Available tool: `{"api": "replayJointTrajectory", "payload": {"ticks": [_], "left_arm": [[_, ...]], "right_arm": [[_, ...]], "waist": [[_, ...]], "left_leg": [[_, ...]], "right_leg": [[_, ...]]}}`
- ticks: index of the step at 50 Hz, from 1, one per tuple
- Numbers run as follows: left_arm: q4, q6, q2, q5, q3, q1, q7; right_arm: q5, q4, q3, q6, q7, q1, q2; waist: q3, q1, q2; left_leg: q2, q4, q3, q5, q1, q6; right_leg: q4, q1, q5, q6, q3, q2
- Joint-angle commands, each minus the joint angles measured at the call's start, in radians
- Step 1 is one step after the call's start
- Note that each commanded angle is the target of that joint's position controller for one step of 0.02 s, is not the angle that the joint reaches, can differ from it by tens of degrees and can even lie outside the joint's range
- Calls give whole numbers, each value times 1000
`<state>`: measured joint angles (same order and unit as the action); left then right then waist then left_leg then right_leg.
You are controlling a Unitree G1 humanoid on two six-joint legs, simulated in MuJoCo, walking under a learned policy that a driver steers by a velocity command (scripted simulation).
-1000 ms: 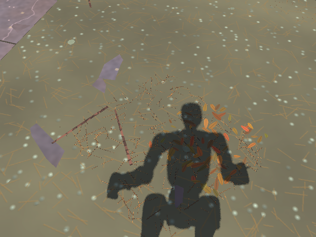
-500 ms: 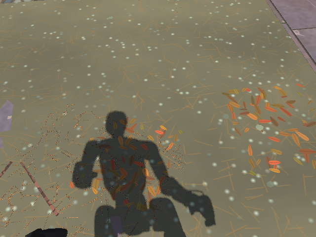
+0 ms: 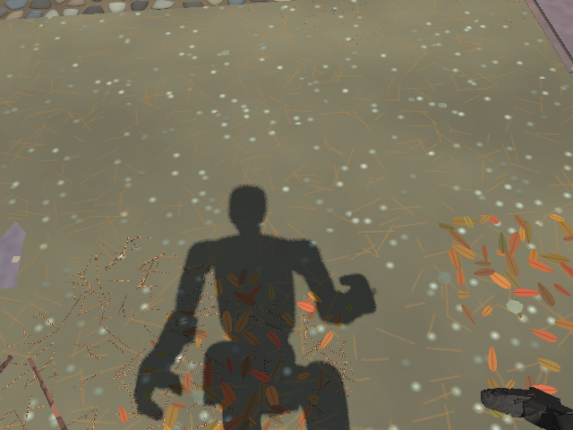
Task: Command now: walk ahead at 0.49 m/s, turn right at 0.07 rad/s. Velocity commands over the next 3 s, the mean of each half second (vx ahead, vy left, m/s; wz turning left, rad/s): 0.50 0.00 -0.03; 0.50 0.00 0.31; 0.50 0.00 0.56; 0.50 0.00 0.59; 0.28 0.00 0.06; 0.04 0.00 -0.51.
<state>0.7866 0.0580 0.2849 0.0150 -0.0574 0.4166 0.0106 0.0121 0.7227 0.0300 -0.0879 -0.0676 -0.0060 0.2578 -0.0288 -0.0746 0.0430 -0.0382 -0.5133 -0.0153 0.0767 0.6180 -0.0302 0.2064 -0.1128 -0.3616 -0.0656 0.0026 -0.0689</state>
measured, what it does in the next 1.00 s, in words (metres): walks ahead: left foot, then right foot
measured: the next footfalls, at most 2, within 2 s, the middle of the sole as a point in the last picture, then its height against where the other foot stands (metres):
left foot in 0.06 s outside the picture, level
right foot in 0.58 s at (393, 405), level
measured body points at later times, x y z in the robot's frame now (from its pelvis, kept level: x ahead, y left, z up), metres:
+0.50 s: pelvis +0.30 +0.00 +0.01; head +0.33 -0.01 +0.46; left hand +0.51 +0.23 -0.07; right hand +0.31 -0.29 -0.12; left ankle +0.20 +0.11 -0.73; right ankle +0.47 -0.15 -0.70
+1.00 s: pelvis +0.57 -0.04 +0.01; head +0.59 -0.03 +0.46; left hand +0.55 +0.24 -0.12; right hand +0.79 -0.25 -0.10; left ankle +0.72 +0.14 -0.68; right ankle +0.48 -0.14 -0.73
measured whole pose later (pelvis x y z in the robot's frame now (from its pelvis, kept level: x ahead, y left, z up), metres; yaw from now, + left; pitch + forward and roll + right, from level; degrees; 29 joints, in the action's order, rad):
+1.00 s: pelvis +0.57 -0.04 +0.01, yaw +12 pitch +1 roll -2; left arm 0.84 0.09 0.27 -0.01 -0.06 0.32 0.01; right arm 0.02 0.77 0.05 -0.03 -0.04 -0.12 0.27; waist -0.03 -0.07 0.04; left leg -0.10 -0.69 0.02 0.03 0.66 -0.02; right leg 0.21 -0.06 -0.29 -0.03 -0.24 -0.04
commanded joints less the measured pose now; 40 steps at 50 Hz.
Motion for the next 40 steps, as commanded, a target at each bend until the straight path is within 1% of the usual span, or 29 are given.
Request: {"api": "replayJointTrajectory", "payload": {"ticks": [1, 2, 3, 4, 5, 6, 7, 8, 9, 10, 12, 13, 15, 18, 21, 24, 26, 27, 28, 29, 30, 31, 32, 33, 34, 35, 36, 38, 40], "left_arm": [[-28, -6, 184, 1, -48, 17, 13], [-27, -13, 192, -3, -49, 6, 15], [-31, -19, 185, -6, -41, -16, 17], [-52, -16, 140, -28, -21, -3, 19], [-48, 3, 10, -14, 13, 156, 0], [-45, 23, 128, 8, -8, 40, -5], [-86, 36, 159, 34, -18, -70, -11], [-99, 44, 149, 26, -12, -123, -8], [-101, 45, 142, 6, -17, -147, -6], [-96, 37, 128, 2, -18, -116, -7], [-84, 18, 86, -1, -9, -72, -5], [-89, 9, 76, -4, -5, -85, -3], [-117, 5, 66, -14, 3, -156, 1], [-139, 17, 47, -13, 13, -263, -8], [-161, 27, 43, -2, 16, -362, -22], [-186, 33, 66, 3, 8, -413, -37], [-186, 35, 87, 1, -1, -389, -45], [-172, 37, 103, -1, -11, -330, -45], [-135, 37, 139, -7, -33, -205, -39], [-102, 35, 203, -16, -57, -32, -28], [-92, 28, 308, -30, -78, 34, -24], [-92, 27, 212, -21, -57, 59, -27], [-95, 30, 163, -19, -40, -6, -25], [-100, 32, 135, -20, -30, -72, -23], [-99, 36, 103, -22, -21, -127, -25], [-98, 45, 80, -28, -15, -163, -25], [-92, 53, 74, -31, -16, -180, -26], [-73, 67, 82, -31, -22, -188, -24], [-54, 70, 98, -35, -30, -179, -18]], "right_arm": [[-3, -80, 35, -22, -4, 58, 120], [-5, -59, 51, -20, 4, -31, 153], [-6, -21, 70, -17, 15, -186, 193], [-19, 11, 83, -11, 29, -373, 257], [-12, 38, 89, -12, 21, -416, 282], [11, 37, 67, -10, 26, -398, 187], [8, 28, 58, -7, 35, -319, 162], [-1, 19, 52, -4, 40, -253, 149], [-11, 14, 47, -5, 40, -215, 129], [-26, 13, 41, -9, 40, -200, 116], [-15, 24, 42, -19, 38, -193, 119], [-9, 34, 43, -23, 39, -194, 128], [-8, 47, 51, -25, 46, -209, 156], [-2, 59, 54, -17, 55, -235, 175], [8, 87, 58, -6, 55, -309, 199], [15, 111, 62, 12, 58, -341, 210], [15, 120, 67, 25, 64, -338, 220], [15, 119, 68, 31, 66, -320, 225], [13, 119, 60, 36, 67, -318, 205], [-6, 101, 36, 36, 68, -323, 151], [-10, 76, 0, 17, 62, -448, 31], [14, 97, 16, 1, 58, -422, 110], [41, 73, 39, -5, 55, -333, 184], [38, 58, 39, -6, 58, -274, 179], [24, 55, 42, 0, 61, -248, 169], [20, 62, 49, 14, 62, -266, 160], [21, 70, 48, 28, 63, -288, 140], [21, 71, 46, 49, 65, -295, 105], [16, 56, 47, 58, 67, -259, 95]], "waist": [[-3, 50, -147], [67, 99, -166], [168, 182, -157], [326, 237, -48], [473, 142, 231], [407, 206, 124], [233, 192, 85], [141, 157, -17], [76, 126, -41], [69, 89, -17], [60, 57, 14], [38, 52, 17], [4, 65, 14], [-12, 102, 3], [-15, 150, 2], [-27, 154, 15], [-15, 125, 28], [15, 84, 34], [90, 21, 15], [232, -51, -54], [360, 0, -321], [405, -41, -287], [245, -41, -209], [163, -14, -155], [95, 13, -132], [69, 46, -151], [60, 63, -156], [35, 80, -130], [10, 79, -106]], "left_leg": [[47, 18, -32, -117, -44, -49], [83, 15, -62, -150, -172, -76], [69, 26, -55, -86, -418, -116], [-128, -32, 172, -45, -769, -188], [-359, 71, 695, -285, -1097, -366], [-321, 173, 726, -417, -1050, -317], [-292, 208, 561, -405, -900, -271], [-259, 239, 463, -312, -737, -244], [-225, 266, 393, -214, -614, -236], [-202, 296, 348, -164, -539, -234], [-185, 350, 283, -121, -460, -250], [-183, 371, 246, -99, -422, -253], [-169, 400, 186, -65, -397, -250], [-119, 403, 94, -48, -401, -205], [-132, 382, 80, -74, -459, -184], [-187, 330, 107, -76, -571, -164], [-215, 274, 120, -11, -629, -143], [-205, 202, 105, 107, -638, -127], [-157, 42, 78, 223, -601, -103], [-100, -227, 40, 82, -450, -65], [77, -611, -4, -460, -45, 10], [72, -757, 142, -651, 78, 8], [22, -802, 151, -584, 153, -5], [-30, -771, 124, -492, 137, -8], [-58, -714, 121, -427, 108, -2], [-84, -673, 131, -376, 50, 3], [-89, -657, 130, -345, 5, 10], [-90, -628, 132, -303, 5, 23], [-88, -561, 145, -228, 57, 34]], "right_leg": [[114, -37, 883, -94, 98, 303], [231, -42, 1068, -81, 85, 285], [422, 48, 1096, -50, 52, 245], [733, 294, 753, -20, 34, 184], [1084, 688, -182, 43, 90, -22], [1165, 793, -217, 32, 185, 16], [1151, 854, -131, 26, 148, 71], [1091, 824, -43, 25, 111, 126], [1031, 793, 4, 33, 95, 156], [1008, 731, 36, 37, 100, 180], [944, 688, 46, 58, 84, 199], [902, 696, 54, 71, 74, 210], [793, 734, 144, 95, 58, 221], [564, 707, 347, 98, 29, 202], [416, 669, 452, 96, 4, 164], [341, 695, 401, 64, 21, 153], [313, 659, 321, 35, 17, 140], [289, 576, 299, 16, -4, 118], [269, 391, 293, -10, -27, 90], [304, 111, 311, -60, 86, 205], [231, -243, 157, -212, 540, 462], [112, -248, -9, -234, 724, 486], [97, -133, -29, -185, 572, 459], [78, -5, 34, -156, 439, 418], [43, 107, 112, -140, 344, 379], [8, 180, 176, -123, 262, 349], [-22, 224, 219, -119, 211, 336], [-58, 260, 323, -125, 120, 331], [-73, 247, 397, -125, 48, 328]]}}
